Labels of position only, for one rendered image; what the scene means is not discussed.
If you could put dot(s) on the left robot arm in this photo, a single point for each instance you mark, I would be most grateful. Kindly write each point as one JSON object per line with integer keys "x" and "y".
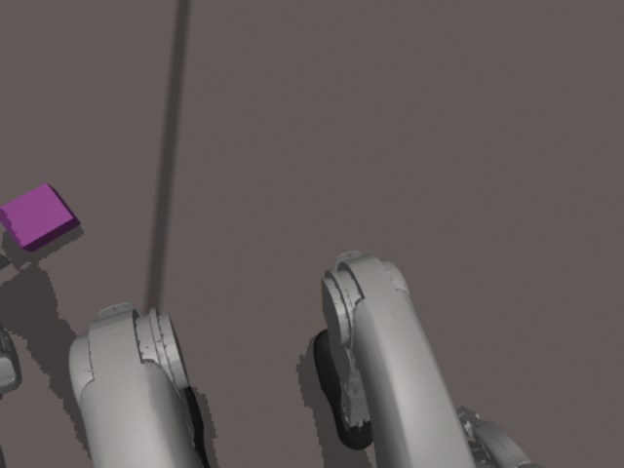
{"x": 10, "y": 373}

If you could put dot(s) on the left robot foot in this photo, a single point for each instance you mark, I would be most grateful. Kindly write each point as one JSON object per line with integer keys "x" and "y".
{"x": 198, "y": 427}

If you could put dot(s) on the right robot hand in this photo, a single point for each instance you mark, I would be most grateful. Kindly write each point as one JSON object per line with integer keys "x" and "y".
{"x": 493, "y": 448}

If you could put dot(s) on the right robot foot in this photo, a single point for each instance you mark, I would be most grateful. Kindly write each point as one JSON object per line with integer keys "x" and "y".
{"x": 353, "y": 437}

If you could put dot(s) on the small box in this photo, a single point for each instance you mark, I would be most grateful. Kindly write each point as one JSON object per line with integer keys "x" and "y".
{"x": 37, "y": 217}

